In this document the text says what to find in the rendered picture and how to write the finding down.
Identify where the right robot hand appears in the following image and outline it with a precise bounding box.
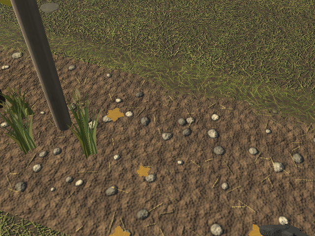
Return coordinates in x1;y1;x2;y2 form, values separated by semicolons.
259;223;309;236

